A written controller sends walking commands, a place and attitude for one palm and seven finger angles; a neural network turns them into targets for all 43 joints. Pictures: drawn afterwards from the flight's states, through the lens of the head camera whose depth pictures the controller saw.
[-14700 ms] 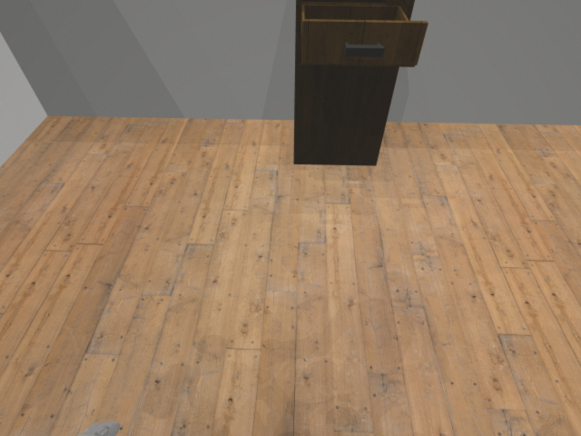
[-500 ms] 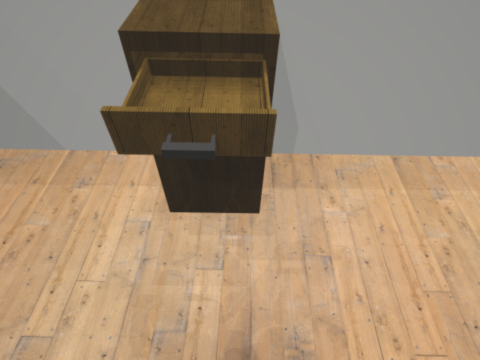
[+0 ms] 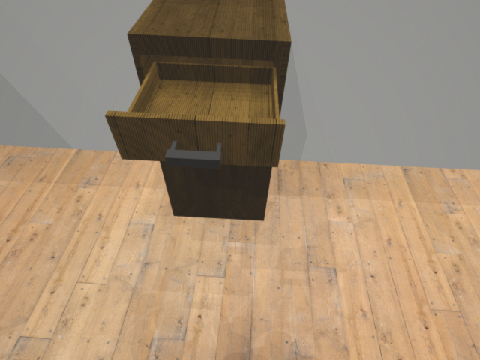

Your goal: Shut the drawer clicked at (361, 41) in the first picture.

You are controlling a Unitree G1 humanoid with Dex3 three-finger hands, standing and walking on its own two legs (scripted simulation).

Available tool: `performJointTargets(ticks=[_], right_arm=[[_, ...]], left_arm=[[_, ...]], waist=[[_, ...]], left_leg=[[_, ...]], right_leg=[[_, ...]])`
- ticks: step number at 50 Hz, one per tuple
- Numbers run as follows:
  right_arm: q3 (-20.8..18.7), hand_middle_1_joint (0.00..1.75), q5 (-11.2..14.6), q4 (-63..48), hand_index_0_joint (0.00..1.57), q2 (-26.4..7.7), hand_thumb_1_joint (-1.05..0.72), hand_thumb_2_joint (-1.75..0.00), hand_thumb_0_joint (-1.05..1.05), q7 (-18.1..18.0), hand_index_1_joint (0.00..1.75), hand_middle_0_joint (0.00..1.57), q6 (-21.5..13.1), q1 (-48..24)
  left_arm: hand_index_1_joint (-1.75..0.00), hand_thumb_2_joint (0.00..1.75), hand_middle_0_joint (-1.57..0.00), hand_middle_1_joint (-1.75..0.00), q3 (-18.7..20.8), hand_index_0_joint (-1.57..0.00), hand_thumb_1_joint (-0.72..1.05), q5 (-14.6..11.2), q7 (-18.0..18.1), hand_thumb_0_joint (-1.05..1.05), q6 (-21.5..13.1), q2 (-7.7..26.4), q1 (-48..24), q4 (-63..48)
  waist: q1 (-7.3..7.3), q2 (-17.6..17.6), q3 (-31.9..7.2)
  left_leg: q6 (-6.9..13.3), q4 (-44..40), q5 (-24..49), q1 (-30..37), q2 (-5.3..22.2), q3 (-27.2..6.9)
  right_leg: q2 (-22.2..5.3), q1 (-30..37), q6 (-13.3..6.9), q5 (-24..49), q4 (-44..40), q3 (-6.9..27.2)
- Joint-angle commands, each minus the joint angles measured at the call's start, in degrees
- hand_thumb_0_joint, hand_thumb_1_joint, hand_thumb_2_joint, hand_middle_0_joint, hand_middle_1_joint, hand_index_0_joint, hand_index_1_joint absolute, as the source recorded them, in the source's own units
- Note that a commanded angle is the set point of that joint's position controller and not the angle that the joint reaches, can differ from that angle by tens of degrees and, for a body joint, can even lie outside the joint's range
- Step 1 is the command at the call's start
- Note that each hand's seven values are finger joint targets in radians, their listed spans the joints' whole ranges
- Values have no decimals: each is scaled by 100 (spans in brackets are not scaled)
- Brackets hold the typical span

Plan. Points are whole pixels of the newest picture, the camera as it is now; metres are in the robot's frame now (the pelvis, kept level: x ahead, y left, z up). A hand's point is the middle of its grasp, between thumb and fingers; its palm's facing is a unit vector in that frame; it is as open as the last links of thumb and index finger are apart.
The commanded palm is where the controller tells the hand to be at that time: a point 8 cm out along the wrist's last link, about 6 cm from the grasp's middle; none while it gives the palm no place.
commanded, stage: shuffle to correct the standing spot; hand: left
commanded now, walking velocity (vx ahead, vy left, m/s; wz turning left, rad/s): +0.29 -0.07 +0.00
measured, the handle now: (195, 152) +0.56 +0.15 +0.00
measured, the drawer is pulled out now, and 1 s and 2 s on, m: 0.30 0.30 0.30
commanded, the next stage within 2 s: come to a stop and stand still in 0.80 s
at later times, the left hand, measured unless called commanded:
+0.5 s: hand (156, 353) +0.17 +0.17 -0.17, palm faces +0.01 -0.98 -0.17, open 7.2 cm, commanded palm none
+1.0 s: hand (196, 271) +0.34 +0.12 -0.17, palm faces +0.07 -0.99 -0.16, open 7.2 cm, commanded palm none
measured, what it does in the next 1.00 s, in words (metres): walks ahead: right foot, then left foot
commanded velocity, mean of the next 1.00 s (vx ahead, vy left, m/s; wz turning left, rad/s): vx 0.17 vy -0.07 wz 0.00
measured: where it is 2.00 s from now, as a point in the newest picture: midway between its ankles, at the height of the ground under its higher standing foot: (259, 352)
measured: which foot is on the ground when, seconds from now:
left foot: down 0.00-0.62, up 0.64-0.86, down 0.88-1.00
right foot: down 0.00-0.28, up 0.30-0.62, down 0.64-1.00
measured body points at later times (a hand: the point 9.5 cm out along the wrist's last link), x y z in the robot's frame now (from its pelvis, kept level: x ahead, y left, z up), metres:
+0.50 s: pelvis +0.12 -0.01 +0.00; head +0.16 +0.00 +0.45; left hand +0.17 +0.23 -0.16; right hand +0.03 -0.20 -0.15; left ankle -0.01 +0.10 -0.74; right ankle +0.20 -0.14 -0.66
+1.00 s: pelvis +0.28 -0.06 +0.00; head +0.29 -0.04 +0.45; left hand +0.33 +0.18 -0.16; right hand +0.34 -0.29 -0.14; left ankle +0.26 +0.06 -0.74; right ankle +0.30 -0.19 -0.69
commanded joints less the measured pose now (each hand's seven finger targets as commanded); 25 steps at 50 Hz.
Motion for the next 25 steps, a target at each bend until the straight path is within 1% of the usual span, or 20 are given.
performJointTargets(ticks=[1,4,6,7,8,9,10,11,12,13,14,15,16,17,18,19,21,23,24,25], right_arm=[[-149,30,-22,-193,20,-565,-90,-90,0,9,30,20,-66,576],[-149,30,-12,-230,20,-520,-90,-90,0,-22,30,20,-191,692],[-133,30,-4,-266,20,-421,-90,-90,0,-42,30,20,-243,659],[-110,30,-4,-326,20,-300,-90,-90,0,-38,30,20,-266,559],[-98,30,4,-409,20,-223,-90,-90,0,-27,30,20,-266,375],[-79,30,7,-518,20,-199,-90,-90,0,-8,30,20,-260,49],[-87,30,13,-586,20,-195,-90,-90,0,15,30,20,-252,-83],[-86,30,13,-509,20,-173,-90,-90,0,29,30,20,-274,195],[-109,30,-4,-226,20,-203,-90,-90,0,20,30,20,-301,1017],[-259,30,-122,177,20,-715,-90,-90,0,-36,30,20,-355,2110],[-260,30,-132,299,20,-926,-90,-90,0,-92,30,20,-296,2570],[-207,30,-111,282,20,-892,-90,-90,0,-125,30,20,-277,2533],[-148,30,-110,175,20,-647,-90,-90,0,-116,30,20,-310,2143],[-90,30,-106,68,20,-518,-90,-90,0,-117,30,20,-367,1845],[-66,30,-98,-14,20,-501,-90,-90,0,-127,30,20,-414,1608],[-62,30,-80,-54,20,-485,-90,-90,0,-127,30,20,-449,1497],[-75,30,-69,-108,20,-505,-90,-90,0,-128,30,20,-481,1362],[-80,30,-78,-122,20,-535,-90,-90,0,-121,30,20,-456,1306],[-92,30,-82,-119,20,-609,-90,-90,0,-116,30,20,-433,1297],[-118,30,-91,-122,20,-699,-90,-90,0,-110,30,20,-405,1261]], left_arm=[[-30,90,-20,-30,202,-20,90,32,-48,0,-94,550,297,-301],[-30,90,-20,-30,251,-20,90,26,-52,0,-174,503,523,-268],[-30,90,-20,-30,307,-20,90,30,-24,0,-202,605,775,-162],[-30,90,-20,-30,357,-20,90,18,1,0,-219,759,1051,-48],[-30,90,-20,-30,402,-20,90,8,32,0,-226,896,1284,37],[-30,90,-20,-30,401,-20,90,21,55,0,-231,912,1425,87],[-30,90,-20,-30,379,-20,90,53,83,0,-220,907,1382,83],[-30,90,-20,-30,352,-20,90,55,85,0,-212,882,1079,5],[-30,90,-20,-30,323,-20,90,7,65,0,-185,815,515,-155],[-30,90,-20,-30,278,-20,90,-40,-3,0,-182,396,21,-453],[-30,90,-20,-30,267,-20,90,-10,6,0,-230,409,-594,-781],[-30,90,-20,-30,314,-20,90,34,19,0,-189,513,-953,-921],[-30,90,-20,-30,326,-20,90,61,-31,0,-171,481,-1033,-922],[-30,90,-20,-30,313,-20,90,61,-88,0,-143,381,-944,-881],[-30,90,-20,-30,298,-20,90,41,-130,0,-104,274,-809,-851],[-30,90,-20,-30,277,-20,90,25,-163,0,-68,231,-776,-847],[-30,90,-20,-30,255,-20,90,4,-225,0,-40,200,-941,-992],[-30,90,-20,-30,195,-20,90,-12,-259,0,-37,117,-1267,-1125],[-30,90,-20,-30,178,-20,90,-28,-269,0,-50,131,-1393,-1179],[-30,90,-20,-30,196,-20,90,-43,-256,0,-66,185,-1392,-1195]], waist=[[-69,175,918],[-10,166,508],[89,-263,363],[184,-741,179],[250,-1141,133],[336,-1191,304],[293,-952,468],[-5,-726,413],[-515,-310,232],[-866,1487,203],[-946,1561,524],[-904,1081,932],[-668,623,1377],[-484,446,1467],[-317,634,1371],[-247,770,1259],[-175,831,1065],[-202,907,1038],[-252,939,922],[-223,874,782]], left_leg=[[521,-592,-877,-728,483,-589],[573,-69,333,-692,511,-525],[422,705,996,-1067,228,-12],[307,1299,818,-1468,6,332],[224,1786,-95,-1927,-106,543],[197,1999,-1024,-2371,-74,519],[215,1883,-1289,-2395,-15,505],[255,1237,-1060,-1671,15,424],[372,39,-189,-27,18,304],[838,-821,766,1209,1330,-1768],[1179,-1471,1810,1256,2332,-2812],[1505,-1379,2339,1047,2684,-2926],[1506,-1374,2544,660,2529,-2391],[1364,-1434,2630,455,2256,-1843],[1239,-1500,2674,449,2034,-1299],[1123,-1564,2687,428,1816,-840],[960,-1659,2844,443,1545,-257],[832,-1678,3038,268,1302,210],[798,-1599,3279,286,1231,317],[783,-1502,3634,244,1303,342]], right_leg=[[-241,-726,-461,-809,-326,355],[-269,-311,-545,326,132,330],[-510,305,-666,1379,135,521],[-811,823,-813,2078,3,840],[-1244,1171,-1036,2505,-245,1327],[-1471,1336,-1266,2966,-347,1618],[-1588,1217,-1375,3096,-277,1605],[-1469,667,-1261,3114,178,1310],[-1036,-553,-919,2659,1057,658],[-33,-2209,-378,1000,2961,-294],[154,-3175,-323,-1096,4016,-214],[-132,-3690,-357,-1061,4594,98],[-367,-3901,-322,-738,4783,175],[-427,-3866,-280,-549,4805,151],[-459,-3813,-242,-366,4717,94],[-482,-3719,-214,-135,4583,-2],[-491,-3517,-186,174,3850,-249],[-424,-2958,-169,530,2568,-626],[-327,-2571,-180,660,1913,-782],[-208,-2093,-218,747,1507,-881]])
